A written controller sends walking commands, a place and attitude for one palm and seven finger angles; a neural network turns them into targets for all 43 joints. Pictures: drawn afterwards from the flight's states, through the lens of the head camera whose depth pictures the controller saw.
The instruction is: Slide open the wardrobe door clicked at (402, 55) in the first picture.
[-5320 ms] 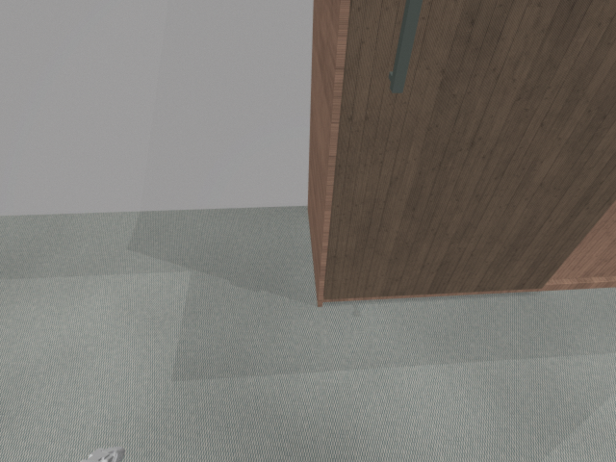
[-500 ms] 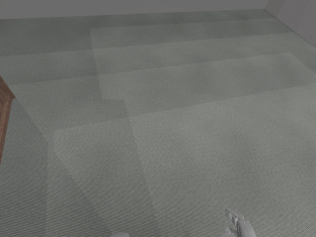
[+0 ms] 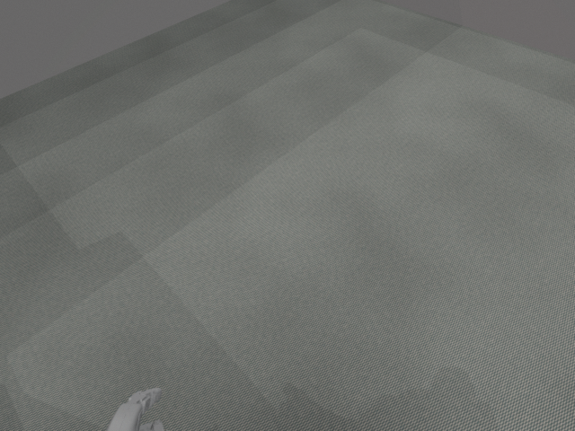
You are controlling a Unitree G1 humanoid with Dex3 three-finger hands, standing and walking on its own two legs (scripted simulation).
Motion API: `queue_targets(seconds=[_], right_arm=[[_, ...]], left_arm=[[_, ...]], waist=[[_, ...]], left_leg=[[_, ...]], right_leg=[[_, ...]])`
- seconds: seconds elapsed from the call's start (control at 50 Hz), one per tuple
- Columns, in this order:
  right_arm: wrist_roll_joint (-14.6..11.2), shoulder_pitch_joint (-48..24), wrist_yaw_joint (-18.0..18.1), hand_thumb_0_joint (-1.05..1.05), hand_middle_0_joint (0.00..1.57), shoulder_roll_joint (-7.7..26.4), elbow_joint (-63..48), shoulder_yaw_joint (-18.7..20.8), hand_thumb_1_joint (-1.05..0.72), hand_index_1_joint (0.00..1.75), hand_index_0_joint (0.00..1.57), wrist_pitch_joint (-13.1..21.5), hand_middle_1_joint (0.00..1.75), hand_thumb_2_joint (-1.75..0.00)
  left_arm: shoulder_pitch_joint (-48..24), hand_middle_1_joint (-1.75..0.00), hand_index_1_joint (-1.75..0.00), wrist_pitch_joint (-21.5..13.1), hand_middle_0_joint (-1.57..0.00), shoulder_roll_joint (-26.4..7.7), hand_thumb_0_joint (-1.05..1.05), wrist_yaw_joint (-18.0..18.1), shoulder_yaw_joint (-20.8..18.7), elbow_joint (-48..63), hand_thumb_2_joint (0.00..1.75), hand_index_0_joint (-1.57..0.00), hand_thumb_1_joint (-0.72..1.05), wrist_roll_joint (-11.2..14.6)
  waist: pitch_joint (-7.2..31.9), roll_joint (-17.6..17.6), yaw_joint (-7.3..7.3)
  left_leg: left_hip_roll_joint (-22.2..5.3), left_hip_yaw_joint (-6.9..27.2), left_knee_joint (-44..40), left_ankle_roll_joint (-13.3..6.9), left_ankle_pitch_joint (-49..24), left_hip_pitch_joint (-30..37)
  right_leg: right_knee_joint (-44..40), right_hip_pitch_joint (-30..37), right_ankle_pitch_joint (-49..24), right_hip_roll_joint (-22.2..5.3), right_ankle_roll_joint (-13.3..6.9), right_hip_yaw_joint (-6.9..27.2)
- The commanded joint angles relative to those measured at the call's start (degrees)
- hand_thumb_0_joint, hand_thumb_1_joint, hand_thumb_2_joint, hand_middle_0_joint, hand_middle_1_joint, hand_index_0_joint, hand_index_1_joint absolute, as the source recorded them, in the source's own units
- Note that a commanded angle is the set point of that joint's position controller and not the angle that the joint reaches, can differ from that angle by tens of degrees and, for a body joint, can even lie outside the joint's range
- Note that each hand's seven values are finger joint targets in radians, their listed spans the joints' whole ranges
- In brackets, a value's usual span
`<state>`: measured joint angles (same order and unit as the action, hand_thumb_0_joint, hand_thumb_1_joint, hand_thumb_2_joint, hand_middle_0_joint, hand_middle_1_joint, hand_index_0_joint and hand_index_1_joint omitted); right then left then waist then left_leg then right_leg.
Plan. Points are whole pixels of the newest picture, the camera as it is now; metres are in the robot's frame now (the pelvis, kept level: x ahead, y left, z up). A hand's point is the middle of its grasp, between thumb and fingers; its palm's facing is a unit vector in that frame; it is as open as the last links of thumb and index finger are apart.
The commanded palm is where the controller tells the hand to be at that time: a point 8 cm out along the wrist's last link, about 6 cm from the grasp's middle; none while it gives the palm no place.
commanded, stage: walk to a spot facing it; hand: left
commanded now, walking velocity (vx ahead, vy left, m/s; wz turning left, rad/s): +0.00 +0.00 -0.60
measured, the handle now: out of the picture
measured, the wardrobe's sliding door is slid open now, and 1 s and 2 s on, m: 0.00 0.00 0.00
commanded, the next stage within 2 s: turn to face it in 1.28 s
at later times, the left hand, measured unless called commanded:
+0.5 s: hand out of the picture +0.09 +0.22 -0.17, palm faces -0.17 -0.97 -0.19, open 7.4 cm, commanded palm none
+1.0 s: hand (219, 408) +0.18 +0.12 -0.14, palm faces -0.57 -0.78 -0.25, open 7.4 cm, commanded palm none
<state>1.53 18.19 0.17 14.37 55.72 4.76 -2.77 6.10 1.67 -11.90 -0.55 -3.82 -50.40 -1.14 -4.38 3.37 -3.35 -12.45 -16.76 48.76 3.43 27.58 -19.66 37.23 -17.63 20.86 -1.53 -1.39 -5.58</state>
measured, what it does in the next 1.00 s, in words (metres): steps on the spot, turning right: left foot, then right foot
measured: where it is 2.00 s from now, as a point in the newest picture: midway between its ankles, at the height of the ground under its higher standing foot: outside the picture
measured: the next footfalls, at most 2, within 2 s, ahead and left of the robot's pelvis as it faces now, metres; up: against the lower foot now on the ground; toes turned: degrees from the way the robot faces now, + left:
left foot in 0.46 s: +0.06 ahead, +0.13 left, +0.00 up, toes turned -11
right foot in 0.98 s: -0.08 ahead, -0.08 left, +0.00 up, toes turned -42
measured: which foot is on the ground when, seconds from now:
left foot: up 0.00-0.44, down 0.46-0.98, up 1.00-1.00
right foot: down 0.00-0.46, up 0.48-0.96, down 0.98-1.00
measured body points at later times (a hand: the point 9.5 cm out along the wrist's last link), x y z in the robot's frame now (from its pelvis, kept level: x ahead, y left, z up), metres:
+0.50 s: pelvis -0.01 +0.04 +0.01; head +0.04 +0.06 +0.46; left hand +0.10 +0.27 -0.15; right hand +0.05 -0.24 -0.11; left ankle +0.02 +0.13 -0.72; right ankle -0.01 -0.10 -0.71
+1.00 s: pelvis -0.03 +0.02 +0.00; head -0.02 +0.00 +0.45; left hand +0.21 +0.16 -0.12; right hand -0.19 -0.19 -0.15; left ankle +0.02 +0.13 -0.72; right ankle -0.11 -0.05 -0.73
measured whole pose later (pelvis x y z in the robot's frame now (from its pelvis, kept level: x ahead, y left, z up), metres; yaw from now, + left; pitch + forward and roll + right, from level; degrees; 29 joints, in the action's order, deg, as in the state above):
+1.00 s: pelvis -0.03 +0.02 +0.00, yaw -36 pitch +0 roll +0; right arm 1.8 18.3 0.0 13.8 55.7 4.2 -1.7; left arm 8.3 2.9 -12.3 -2.0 -4.3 -51.9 -1.4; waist -2.9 2.7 -2.5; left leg -12.3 -19.8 40.3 2.0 24.5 -14.8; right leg 34.6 -14.6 20.6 -1.9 0.7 -6.4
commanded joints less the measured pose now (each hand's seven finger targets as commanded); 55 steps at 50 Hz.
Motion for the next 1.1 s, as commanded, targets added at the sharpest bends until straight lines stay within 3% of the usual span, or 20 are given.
queue_targets(seconds=[0.0,0.08,0.32,0.4,0.42,0.44,0.46,0.48,0.52,0.58,0.72,0.8,0.86,0.92,0.94,0.96,0.98,1.0,1.02,1.08], right_arm=[[-0.3,-5.5,1.0,0.00,0.20,2.3,-8.1,-0.2,-0.90,0.30,0.20,0.9,0.30,-0.90],[0.0,-1.7,0.9,0.00,0.20,3.2,-5.2,0.4,-0.90,0.30,0.20,0.4,0.30,-0.90],[-0.9,-9.9,1.4,0.00,0.20,2.6,-8.9,0.0,-0.90,0.30,0.20,1.5,0.30,-0.90],[-1.4,-4.2,2.1,0.00,0.20,2.8,-7.6,-0.1,-0.90,0.30,0.20,2.3,0.30,-0.90],[-1.2,-2.0,2.5,0.00,0.20,5.1,-7.1,0.2,-0.90,0.30,0.20,2.9,0.30,-0.90],[-0.5,-2.8,2.4,0.00,0.20,10.6,-7.9,1.0,-0.90,0.30,0.20,3.2,0.30,-0.90],[-0.6,-4.0,2.1,0.00,0.20,12.2,-9.1,1.3,-0.90,0.30,0.20,2.6,0.30,-0.90],[-0.1,-6.9,2.1,0.00,0.20,9.7,-9.9,0.7,-0.90,0.30,0.20,2.6,0.30,-0.90],[-0.1,-11.8,2.4,0.00,0.20,6.3,-10.9,-0.5,-0.90,0.30,0.20,3.1,0.30,-0.90],[-0.1,-8.8,2.5,0.00,0.20,5.5,-9.8,-0.6,-0.90,0.30,0.20,3.5,0.30,-0.90],[-0.2,-1.6,2.2,0.00,0.20,6.9,-6.7,0.8,-0.90,0.30,0.20,3.4,0.30,-0.90],[0.0,-1.5,1.6,0.00,0.20,7.6,-5.5,1.3,-0.90,0.30,0.20,3.0,0.30,-0.90],[0.3,-1.0,1.0,0.00,0.20,8.5,-4.7,1.7,-0.90,0.30,0.20,2.9,0.30,-0.90],[0.4,-2.0,0.6,0.00,0.20,8.5,-4.2,1.6,-0.90,0.30,0.20,2.9,0.30,-0.90],[0.0,-2.4,0.3,0.00,0.20,7.3,-4.5,1.2,-0.90,0.30,0.20,2.8,0.30,-0.90],[-0.6,-3.6,-0.3,0.00,0.20,2.6,-6.9,-0.1,-0.90,0.30,0.20,2.5,0.30,-0.90],[0.0,-11.1,-0.5,0.00,0.20,3.1,-10.6,-0.7,-0.90,0.30,0.20,2.2,0.30,-0.90],[0.2,-12.6,-0.7,0.00,0.20,4.2,-10.8,-0.3,-0.90,0.30,0.20,2.2,0.30,-0.90],[0.1,-12.4,-0.9,0.00,0.20,4.0,-9.7,-0.2,-0.90,0.30,0.20,2.2,0.30,-0.90],[0.8,-6.7,-1.2,0.00,0.20,4.0,-5.4,0.4,-0.90,0.30,0.20,2.7,0.30,-0.90]], left_arm=[[7.9,-0.30,-0.30,-1.0,-0.20,-13.3,0.00,2.3,-3.9,1.8,0.90,-0.20,0.90,0.3],[2.1,-0.30,-0.30,-1.5,-0.20,-9.8,0.00,1.7,-2.5,3.3,0.90,-0.20,0.90,0.6],[5.8,-0.30,-0.30,-0.7,-0.20,-11.6,0.00,1.3,-3.5,2.4,0.90,-0.20,0.90,-0.2],[3.0,-0.30,-0.30,0.0,-0.20,-11.1,0.00,1.3,-3.5,2.7,0.90,-0.20,0.90,0.2],[3.1,-0.30,-0.30,0.2,-0.20,-8.8,0.00,1.1,-3.0,3.3,0.90,-0.20,0.90,0.7],[5.0,-0.30,-0.30,0.4,-0.20,-5.3,0.00,0.6,-2.4,4.3,0.90,-0.20,0.90,1.3],[4.9,-0.30,-0.30,0.4,-0.20,-6.3,0.00,0.4,-2.5,4.3,0.90,-0.20,0.90,0.3],[5.9,-0.30,-0.30,0.8,-0.20,-7.8,0.00,0.1,-3.3,3.2,0.90,-0.20,0.90,-0.3],[7.4,-0.30,-0.30,1.3,-0.20,-8.5,0.00,-0.7,-4.0,1.2,0.90,-0.20,0.90,-0.7],[7.6,-0.30,-0.30,1.5,-0.20,-6.4,0.00,-1.2,-3.5,0.8,0.90,-0.20,0.90,-0.4],[2.7,-0.30,-0.30,1.9,-0.20,-4.4,0.00,-1.3,-2.4,2.3,0.90,-0.20,0.90,-0.1],[0.9,-0.30,-0.30,1.9,-0.20,-3.6,0.00,-1.3,-1.9,3.0,0.90,-0.20,0.90,0.0],[0.0,-0.30,-0.30,1.3,-0.20,-3.4,0.00,-1.5,-1.6,3.5,0.90,-0.20,0.90,-0.1],[4.3,-0.30,-0.30,0.4,-0.20,-4.0,0.00,-1.6,-2.0,2.2,0.90,-0.20,0.90,-0.3],[9.6,-0.30,-0.30,-0.3,-0.20,-6.6,0.00,-1.2,-2.6,0.4,0.90,-0.20,0.90,-0.4],[15.3,-0.30,-0.30,-1.3,-0.20,-14.1,0.00,-0.3,-3.7,-1.2,0.90,-0.20,0.90,-0.9],[18.8,-0.30,-0.30,-1.0,-0.20,-17.3,0.00,0.8,-4.2,-2.0,0.90,-0.20,0.90,0.3],[17.4,-0.30,-0.30,-1.2,-0.20,-15.6,0.00,1.3,-3.9,-1.8,0.90,-0.20,0.90,0.5],[14.7,-0.30,-0.30,-1.9,-0.20,-14.0,0.00,1.4,-3.7,-1.5,0.90,-0.20,0.90,0.5],[9.2,-0.30,-0.30,-3.6,-0.20,-8.1,0.00,1.2,-1.5,-0.8,0.90,-0.20,0.90,0.4]], waist=[[7.4,-17.3,5.60],[5.9,-10.9,1.88],[6.9,-13.1,4.92],[9.6,-12.2,1.93],[11.1,-5.8,0.91],[11.0,10.8,1.46],[8.6,12.8,1.52],[6.3,8.4,2.64],[2.8,7.5,4.78],[3.1,7.1,3.98],[4.1,5.8,1.14],[4.3,7.8,0.69],[5.4,8.8,0.16],[7.0,4.9,3.40],[8.7,-2.4,6.21],[8.9,-22.5,9.52],[5.5,-23.3,12.24],[1.1,-15.4,10.52],[0.5,-17.5,9.22],[-2.6,-10.1,3.99]], left_leg=[[2.4,14.3,19.7,1.7,2.3,-18.8],[3.7,14.3,17.3,3.1,-8.3,-12.5],[9.3,15.2,-2.5,1.8,-3.0,-4.9],[11.0,14.7,-22.0,0.3,-11.6,8.5],[6.0,18.7,-28.6,-1.4,-15.1,17.1],[-9.0,32.8,-33.7,-5.6,-20.0,22.7],[-16.2,35.8,-33.3,-10.0,-23.7,16.9],[-14.8,32.5,-34.0,-11.5,-21.9,10.9],[-7.6,22.7,-33.6,-8.8,-23.7,6.8],[-4.4,16.3,-31.3,-7.9,-30.9,10.5],[-8.6,14.4,-29.9,-11.0,-34.6,18.7],[-9.9,11.1,-28.9,-11.0,-33.4,15.7],[-11.4,10.5,-29.2,-9.7,-20.3,13.8],[-10.6,7.8,-23.6,-6.4,-6.3,7.5],[-8.0,4.0,-13.8,-3.5,-2.6,0.1],[0.4,-0.3,3.8,0.1,10.2,-17.0],[4.5,7.9,13.7,0.7,11.3,-25.8],[3.0,13.2,16.6,0.0,5.2,-27.1],[2.7,14.1,18.4,-0.5,-0.7,-26.2],[2.3,14.2,16.0,0.9,-11.7,-20.5]], right_leg=[[-15.8,15.1,-39.3,-17.1,-8.6,21.5],[-16.6,8.5,-34.1,-10.6,-6.1,13.8],[-15.7,7.3,-27.9,-10.0,-9.4,27.3],[-9.9,2.8,-29.3,-6.6,-5.1,28.2],[-5.0,-3.7,-22.0,-2.0,-2.2,24.8],[6.2,-15.2,0.7,6.0,1.5,16.1],[19.0,-16.2,12.0,4.3,3.4,10.5],[26.5,-15.2,10.0,2.6,4.3,11.2],[32.8,-14.3,3.8,1.8,5.0,9.9],[34.4,-15.3,0.3,1.1,6.1,7.7],[23.0,-16.0,3.4,-1.8,6.9,4.2],[14.5,-10.1,5.1,-2.0,5.9,1.7],[7.4,-5.4,6.8,-1.2,4.5,-0.4],[-5.8,6.1,0.7,0.6,2.3,-2.6],[-13.1,16.9,-1.7,-1.4,0.9,0.2],[-22.8,26.6,8.7,-15.8,-4.9,22.7],[-27.0,22.9,5.6,-22.7,-9.5,36.3],[-27.9,18.9,8.9,-22.1,-10.5,31.7],[-28.5,16.2,10.3,-18.7,-8.8,30.9],[-26.9,10.2,-2.6,-12.8,-6.4,18.1]])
